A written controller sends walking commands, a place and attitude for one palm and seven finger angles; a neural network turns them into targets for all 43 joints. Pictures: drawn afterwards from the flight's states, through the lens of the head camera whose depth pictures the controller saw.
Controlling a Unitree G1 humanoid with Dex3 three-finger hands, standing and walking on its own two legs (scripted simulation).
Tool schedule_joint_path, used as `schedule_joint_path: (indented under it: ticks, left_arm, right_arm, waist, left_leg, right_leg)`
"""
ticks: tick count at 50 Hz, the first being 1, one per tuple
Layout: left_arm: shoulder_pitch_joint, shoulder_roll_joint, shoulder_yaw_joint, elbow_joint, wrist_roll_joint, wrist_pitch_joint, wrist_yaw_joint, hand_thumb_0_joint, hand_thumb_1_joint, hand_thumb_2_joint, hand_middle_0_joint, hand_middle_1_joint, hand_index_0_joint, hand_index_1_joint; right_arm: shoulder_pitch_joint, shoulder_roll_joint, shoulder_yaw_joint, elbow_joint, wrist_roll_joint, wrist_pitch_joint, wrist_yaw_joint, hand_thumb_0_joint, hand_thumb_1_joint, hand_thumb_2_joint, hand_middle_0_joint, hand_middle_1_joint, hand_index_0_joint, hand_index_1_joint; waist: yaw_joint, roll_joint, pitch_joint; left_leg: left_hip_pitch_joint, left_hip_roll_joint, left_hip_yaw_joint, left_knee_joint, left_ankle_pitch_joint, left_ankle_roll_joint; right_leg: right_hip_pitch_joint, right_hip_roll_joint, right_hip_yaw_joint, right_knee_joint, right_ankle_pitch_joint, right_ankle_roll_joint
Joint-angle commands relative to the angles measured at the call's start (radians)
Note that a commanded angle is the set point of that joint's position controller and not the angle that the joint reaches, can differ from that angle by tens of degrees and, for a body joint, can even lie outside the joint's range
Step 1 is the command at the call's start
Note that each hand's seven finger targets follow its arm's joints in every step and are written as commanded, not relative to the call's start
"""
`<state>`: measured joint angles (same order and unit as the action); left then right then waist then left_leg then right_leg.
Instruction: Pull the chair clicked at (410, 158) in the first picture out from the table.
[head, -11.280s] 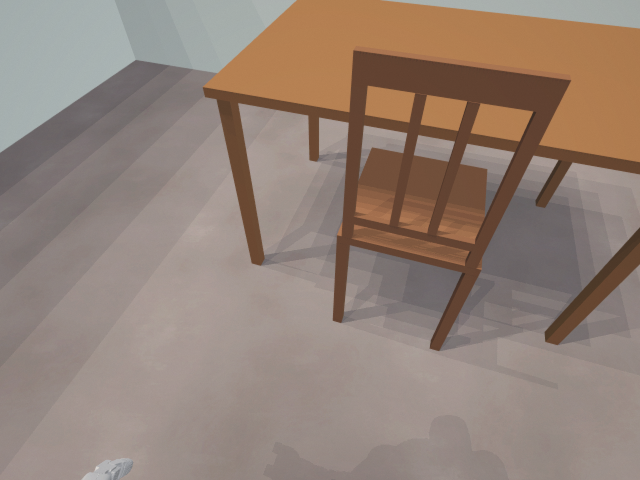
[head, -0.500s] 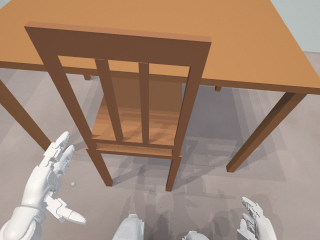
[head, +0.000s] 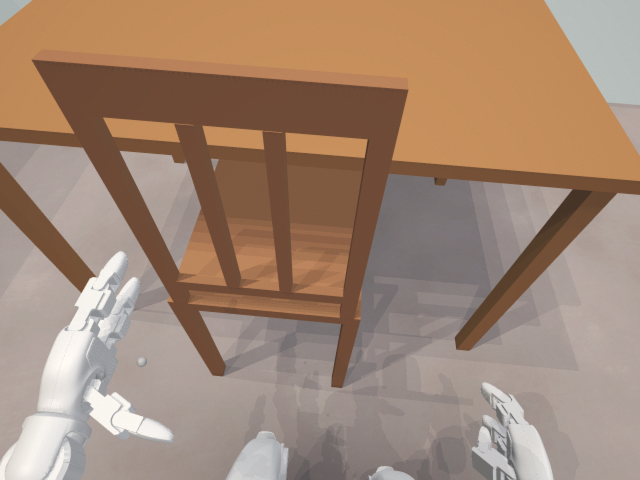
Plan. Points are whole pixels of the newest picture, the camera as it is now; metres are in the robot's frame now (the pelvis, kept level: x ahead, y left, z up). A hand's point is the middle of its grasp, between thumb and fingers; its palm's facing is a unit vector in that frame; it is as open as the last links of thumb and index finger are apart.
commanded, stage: aim the fingers beside a spindle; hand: left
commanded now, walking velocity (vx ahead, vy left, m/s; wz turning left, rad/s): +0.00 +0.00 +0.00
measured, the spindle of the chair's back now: (216, 221) +0.45 +0.17 +0.03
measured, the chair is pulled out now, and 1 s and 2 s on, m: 0.00 0.00 0.00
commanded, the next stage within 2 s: none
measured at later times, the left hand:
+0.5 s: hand (168, 359) +0.25 +0.19 +0.02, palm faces -0.08 -1.00 -0.02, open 16.9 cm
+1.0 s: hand (194, 347) +0.27 +0.17 +0.01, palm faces -0.07 -1.00 -0.03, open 16.9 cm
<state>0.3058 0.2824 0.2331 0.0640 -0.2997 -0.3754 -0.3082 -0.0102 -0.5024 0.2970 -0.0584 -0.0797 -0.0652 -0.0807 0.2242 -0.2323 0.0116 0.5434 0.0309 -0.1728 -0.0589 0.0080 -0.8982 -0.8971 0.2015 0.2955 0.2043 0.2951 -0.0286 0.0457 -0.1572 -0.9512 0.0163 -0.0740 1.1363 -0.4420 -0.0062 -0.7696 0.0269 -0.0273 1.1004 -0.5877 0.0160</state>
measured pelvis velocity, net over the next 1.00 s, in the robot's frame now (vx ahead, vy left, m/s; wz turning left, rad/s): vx -0.01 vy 0.01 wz -0.02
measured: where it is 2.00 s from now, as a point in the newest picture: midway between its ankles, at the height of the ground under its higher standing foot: outside the picture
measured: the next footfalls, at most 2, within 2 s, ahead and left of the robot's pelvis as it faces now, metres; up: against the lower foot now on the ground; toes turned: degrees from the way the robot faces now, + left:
none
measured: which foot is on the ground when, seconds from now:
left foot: down 0.00-1.00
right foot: down 0.00-1.00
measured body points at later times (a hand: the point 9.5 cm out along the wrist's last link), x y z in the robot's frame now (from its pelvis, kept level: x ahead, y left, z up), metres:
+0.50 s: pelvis +0.00 +0.00 -0.01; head +0.07 +0.02 +0.43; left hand +0.25 +0.24 +0.03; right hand +0.16 -0.25 -0.09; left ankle +0.06 +0.12 -0.65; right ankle -0.03 -0.13 -0.65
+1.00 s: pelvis -0.01 +0.01 -0.02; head +0.08 +0.03 +0.42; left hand +0.27 +0.22 +0.01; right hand +0.16 -0.23 -0.11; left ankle +0.06 +0.12 -0.65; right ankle -0.03 -0.13 -0.65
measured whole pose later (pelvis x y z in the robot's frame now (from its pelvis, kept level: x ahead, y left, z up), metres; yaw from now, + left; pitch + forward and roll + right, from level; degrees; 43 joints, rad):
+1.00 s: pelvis -0.01 +0.01 -0.02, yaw -1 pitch +19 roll -4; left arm 0.17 0.23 0.11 0.12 -0.21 -0.40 -0.18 -0.01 -0.50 0.30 -0.06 -0.08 -0.06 -0.08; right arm 0.21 -0.23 0.02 0.52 0.01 -0.10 -0.02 0.01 -0.90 -0.90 0.20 0.30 0.20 0.30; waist -0.05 0.04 -0.17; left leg -1.10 0.01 -0.06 1.25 -0.48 0.01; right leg -0.92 0.02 -0.01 1.22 -0.63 0.03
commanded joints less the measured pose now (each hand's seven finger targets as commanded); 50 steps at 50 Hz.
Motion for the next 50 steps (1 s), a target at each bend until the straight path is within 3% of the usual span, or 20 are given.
schedule_joint_path:
  ticks: [1, 2, 3, 8, 13, 15, 16, 17, 20, 21, 29, 32, 37, 43, 50]
  left_arm:
    - [-0.074, 0.133, 0.041, -0.139, -0.006, -0.035, -0.028, 0.0, -0.5, 0.3, -0.06, -0.08, -0.06, -0.08]
    - [-0.086, 0.12, 0.02, -0.148, -0.008, -0.028, -0.037, 0.0, -0.5, 0.3, -0.06, -0.08, -0.06, -0.08]
    - [-0.097, 0.149, 0.05, -0.147, -0.011, -0.023, -0.038, 0.0, -0.5, 0.3, -0.06, -0.08, -0.06, -0.08]
    - [-0.127, 0.153, 0.07, -0.21, -0.018, -0.066, -0.012, 0.0, -0.5, 0.3, -0.06, -0.08, -0.06, -0.08]
    - [-0.109, 0.152, 0.081, -0.157, -0.003, -0.083, 0.017, 0.0, -0.5, 0.3, -0.06, -0.08, -0.06, -0.08]
    - [-0.111, 0.13, 0.052, -0.126, 0.002, -0.071, 0.007, 0.0, -0.5, 0.3, -0.06, -0.08, -0.06, -0.08]
    - [-0.097, 0.146, 0.071, -0.102, 0.005, -0.062, 0.004, 0.0, -0.5, 0.3, -0.06, -0.08, -0.06, -0.08]
    - [-0.109, 0.122, 0.041, -0.1, 0.005, -0.058, -0.003, 0.0, -0.5, 0.3, -0.06, -0.08, -0.06, -0.08]
    - [-0.154, 0.122, 0.024, -0.152, -0.002, -0.062, -0.01, 0.0, -0.5, 0.3, -0.06, -0.08, -0.06, -0.08]
    - [-0.149, 0.126, 0.027, -0.153, -0.003, -0.063, -0.006, 0.0, -0.5, 0.3, -0.06, -0.08, -0.06, -0.08]
    - [-0.203, 0.105, -0.004, -0.155, 0.033, -0.099, 0.059, 0.0, -0.5, 0.3, -0.06, -0.08, -0.06, -0.08]
    - [-0.165, 0.078, -0.035, -0.154, 0.044, -0.078, 0.071, 0.0, -0.5, 0.3, -0.06, -0.08, -0.06, -0.08]
    - [-0.188, 0.069, -0.06, -0.148, 0.065, -0.055, 0.096, 0.0, -0.5, 0.3, -0.06, -0.08, -0.06, -0.08]
    - [-0.24, 0.065, -0.069, -0.183, 0.079, -0.094, 0.137, 0.0, -0.5, 0.3, -0.06, -0.08, -0.06, -0.08]
    - [-0.22, 0.046, -0.089, -0.137, 0.086, -0.086, 0.128, 0.0, -0.5, 0.3, -0.06, -0.08, -0.06, -0.08]
  right_arm:
    - [-0.025, -0.15, -0.063, -0.143, 0.007, -0.047, -0.011, 0.0, -0.9, -0.9, 0.2, 0.3, 0.2, 0.3]
    - [-0.023, -0.151, -0.061, -0.148, 0.007, -0.048, -0.01, 0.0, -0.9, -0.9, 0.2, 0.3, 0.2, 0.3]
    - [-0.021, -0.152, -0.063, -0.146, 0.007, -0.046, -0.012, 0.0, -0.9, -0.9, 0.2, 0.3, 0.2, 0.3]
    - [-0.027, -0.141, -0.063, -0.146, -0.001, -0.056, -0.013, 0.0, -0.9, -0.9, 0.2, 0.3, 0.2, 0.3]
    - [-0.029, -0.14, -0.068, -0.131, -0.004, -0.046, -0.004, 0.0, -0.9, -0.9, 0.2, 0.3, 0.2, 0.3]
    - [-0.03, -0.145, -0.067, -0.135, -0.002, -0.038, -0.001, 0.0, -0.9, -0.9, 0.2, 0.3, 0.2, 0.3]
    - [-0.03, -0.147, -0.069, -0.131, -0.003, -0.033, -0.001, 0.0, -0.9, -0.9, 0.2, 0.3, 0.2, 0.3]
    - [-0.029, -0.149, -0.068, -0.139, 0.0, -0.031, -0.001, 0.0, -0.9, -0.9, 0.2, 0.3, 0.2, 0.3]
    - [-0.025, -0.154, -0.068, -0.145, 0.001, -0.036, -0.003, 0.0, -0.9, -0.9, 0.2, 0.3, 0.2, 0.3]
    - [-0.026, -0.154, -0.066, -0.144, -0.002, -0.036, -0.005, 0.0, -0.9, -0.9, 0.2, 0.3, 0.2, 0.3]
    - [-0.027, -0.153, -0.062, -0.136, -0.011, -0.034, 0.002, 0.0, -0.9, -0.9, 0.2, 0.3, 0.2, 0.3]
    - [-0.027, -0.152, -0.062, -0.15, -0.012, -0.023, 0.012, 0.0, -0.9, -0.9, 0.2, 0.3, 0.2, 0.3]
    - [-0.027, -0.153, -0.06, -0.167, -0.012, 0.002, 0.017, 0.0, -0.9, -0.9, 0.2, 0.3, 0.2, 0.3]
    - [-0.033, -0.147, -0.057, -0.168, -0.018, 0.015, 0.022, 0.0, -0.9, -0.9, 0.2, 0.3, 0.2, 0.3]
    - [-0.03, -0.149, -0.059, -0.166, -0.018, 0.037, 0.029, 0.0, -0.9, -0.9, 0.2, 0.3, 0.2, 0.3]
  waist:
    - [-0.017, 0.006, -0.177]
    - [-0.023, 0.011, -0.193]
    - [-0.016, 0.005, -0.201]
    - [-0.003, 0.026, -0.24]
    - [-0.004, 0.015, -0.231]
    - [-0.012, 0.017, -0.215]
    - [-0.003, 0.008, -0.217]
    - [-0.015, -0.005, -0.212]
    - [-0.015, 0.03, -0.248]
    - [-0.016, 0.011, -0.247]
    - [-0.019, 0.042, -0.245]
    - [-0.011, 0.042, -0.275]
    - [-0.019, 0.016, -0.255]
    - [-0.022, 0.036, -0.273]
    - [-0.02, 0.03, -0.293]
  left_leg:
    - [0.279, -0.003, 0.036, -0.143, 0.155, 0.04]
    - [0.286, -0.004, 0.038, -0.139, 0.168, 0.042]
    - [0.279, -0.004, 0.037, -0.136, 0.172, 0.041]
    - [0.301, -0.002, 0.033, -0.126, 0.21, 0.04]
    - [0.275, 0.002, 0.036, -0.114, 0.201, 0.036]
    - [0.259, 0.0, 0.036, -0.113, 0.185, 0.036]
    - [0.242, 0.0, 0.038, -0.109, 0.184, 0.037]
    - [0.242, 0.0, 0.04, -0.108, 0.172, 0.038]
    - [0.267, 0.002, 0.032, -0.109, 0.17, 0.037]
    - [0.258, 0.003, 0.031, -0.103, 0.178, 0.04]
    - [0.265, 0.011, 0.009, -0.101, 0.14, 0.031]
    - [0.278, 0.011, 0.006, -0.105, 0.152, 0.03]
    - [0.252, 0.012, 0.003, -0.1, 0.129, 0.03]
    - [0.256, 0.014, -0.004, -0.086, 0.118, 0.027]
    - [0.241, 0.012, 0.005, -0.062, 0.151, 0.026]
  right_leg:
    - [-0.032, 0.003, -0.022, -0.192, 0.227, -0.025]
    - [-0.029, 0.0, -0.021, -0.189, 0.246, -0.023]
    - [-0.021, 0.0, -0.018, -0.189, 0.253, -0.023]
    - [-0.027, 0.0, -0.022, -0.163, 0.276, -0.026]
    - [-0.053, 0.002, -0.026, -0.145, 0.264, -0.026]
    - [-0.07, 0.001, -0.027, -0.142, 0.252, -0.026]
    - [-0.059, 0.003, -0.023, -0.142, 0.252, -0.027]
    - [-0.07, 0.002, -0.023, -0.144, 0.245, -0.024]
    - [-0.079, 0.0, -0.025, -0.139, 0.23, -0.026]
    - [-0.073, 0.003, -0.024, -0.137, 0.237, -0.026]
    - [-0.154, 0.001, -0.041, -0.095, 0.176, -0.032]
    - [-0.142, 0.0, -0.044, -0.09, 0.185, -0.034]
    - [-0.156, 0.002, -0.046, -0.084, 0.172, -0.034]
    - [-0.186, 0.002, -0.046, -0.065, 0.157, -0.036]
    - [-0.18, 0.003, -0.042, -0.052, 0.189, -0.039]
